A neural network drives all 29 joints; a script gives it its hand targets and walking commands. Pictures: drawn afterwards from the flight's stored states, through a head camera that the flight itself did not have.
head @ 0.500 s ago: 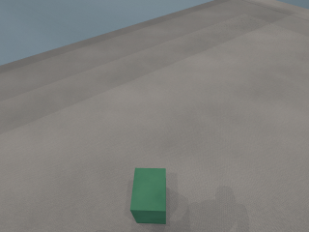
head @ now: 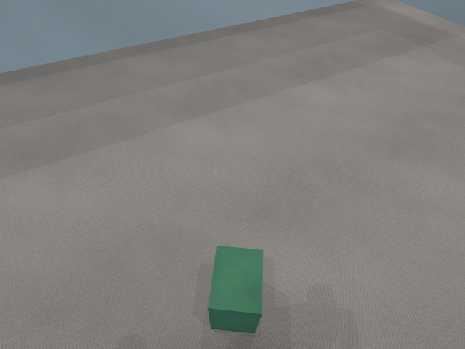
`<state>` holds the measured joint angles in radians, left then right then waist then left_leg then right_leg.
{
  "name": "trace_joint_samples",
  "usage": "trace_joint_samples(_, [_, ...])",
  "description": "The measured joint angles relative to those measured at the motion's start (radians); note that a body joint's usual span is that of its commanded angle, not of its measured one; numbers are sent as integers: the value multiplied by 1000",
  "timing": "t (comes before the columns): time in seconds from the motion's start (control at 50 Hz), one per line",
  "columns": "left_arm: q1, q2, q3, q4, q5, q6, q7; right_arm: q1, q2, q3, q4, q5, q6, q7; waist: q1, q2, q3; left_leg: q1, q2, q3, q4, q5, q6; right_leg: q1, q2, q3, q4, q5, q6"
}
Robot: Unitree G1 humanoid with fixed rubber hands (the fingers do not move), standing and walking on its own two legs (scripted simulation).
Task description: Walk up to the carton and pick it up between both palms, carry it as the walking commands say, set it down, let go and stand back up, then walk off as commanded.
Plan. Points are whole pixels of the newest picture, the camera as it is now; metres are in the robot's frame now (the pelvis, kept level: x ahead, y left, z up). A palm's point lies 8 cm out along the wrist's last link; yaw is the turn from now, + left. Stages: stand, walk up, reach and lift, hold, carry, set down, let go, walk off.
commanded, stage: walk up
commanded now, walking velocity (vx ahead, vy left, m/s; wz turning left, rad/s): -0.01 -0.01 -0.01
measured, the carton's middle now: (236, 290) +0.45 +0.00 -0.63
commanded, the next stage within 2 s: stand in 0.18 s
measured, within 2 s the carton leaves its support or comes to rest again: neither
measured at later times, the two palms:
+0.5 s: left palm out of the picture +0.04 +0.23 -0.13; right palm out of the picture +0.00 -0.21 -0.14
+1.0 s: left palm (114, 345) +0.16 +0.23 -0.12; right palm out of the picture +0.17 -0.22 -0.11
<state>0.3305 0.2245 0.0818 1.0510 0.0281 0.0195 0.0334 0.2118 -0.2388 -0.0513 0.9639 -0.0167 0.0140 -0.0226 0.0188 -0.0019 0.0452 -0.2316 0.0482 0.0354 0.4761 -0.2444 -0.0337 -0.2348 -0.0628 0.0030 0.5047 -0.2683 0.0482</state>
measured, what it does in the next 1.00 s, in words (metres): steps on the spot: right foot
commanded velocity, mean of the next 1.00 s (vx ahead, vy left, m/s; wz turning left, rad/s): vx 0.00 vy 0.00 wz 0.00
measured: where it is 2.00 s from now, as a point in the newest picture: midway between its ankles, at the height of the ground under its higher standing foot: outside the picture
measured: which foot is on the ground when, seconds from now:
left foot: down 0.00-1.00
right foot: down 0.00-0.00, up 0.02-0.28, down 0.30-1.00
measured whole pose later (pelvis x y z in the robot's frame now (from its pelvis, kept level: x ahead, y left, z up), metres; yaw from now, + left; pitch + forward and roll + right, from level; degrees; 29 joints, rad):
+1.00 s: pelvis +0.00 +0.01 -0.01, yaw +1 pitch +7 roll +0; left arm -0.03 0.21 -0.02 0.60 -0.04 0.61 0.00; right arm -0.04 -0.22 -0.02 0.62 0.04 0.61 -0.01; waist 0.00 -0.02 -0.01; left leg -0.45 0.01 0.03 0.61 -0.29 0.00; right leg -0.44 -0.02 -0.05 0.63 -0.31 -0.02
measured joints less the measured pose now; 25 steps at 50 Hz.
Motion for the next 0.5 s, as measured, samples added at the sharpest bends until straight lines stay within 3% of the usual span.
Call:
trace_joint_samples(0.06, [-19, 0, -7, -3, -1, 21, 1, 13, 40, 11, 14, -6, -11, -5, -7, -23, 4, 6, -10, 6, 12, -8, 30, -38, 16, 16, 124, -142, -26])
trace_joint_samples(0.16, [-60, -12, -13, -24, -3, 23, -4, 33, 86, 27, 32, -7, -26, -12, -19, -34, -2, 39, -9, 12, -52, 23, 45, -75, 50, 4, 230, -136, -36])
trace_joint_samples(0.24, [-90, -29, -22, -29, -9, 16, 0, 42, 100, 27, 52, -5, -26, -13, -26, -34, -3, 43, -21, 21, -54, 22, 47, -35, 52, -12, 136, -103, -37])
trace_joint_samples(0.3, [-100, -39, -33, -25, -8, -2, 5, 51, 102, 28, 71, 3, -20, -12, -28, -38, -3, 38, -40, 32, -31, 8, 42, 36, 41, -25, -32, 4, -48])
trace_joint_samples(0.4, [-105, -72, -48, 3, -13, -25, -1, 66, 91, 31, 103, 9, -11, -8, -39, 17, -3, 66, -26, 19, -62, 21, 29, 77, 56, -40, -87, 33, -60])
trace_joint_samples(0.5, [-100, -79, -51, 29, -21, -34, 1, 71, 86, 29, 129, 9, -18, -4, -38, 27, -3, 89, -20, 13, -100, 38, 25, 105, 65, -46, -135, 53, -64])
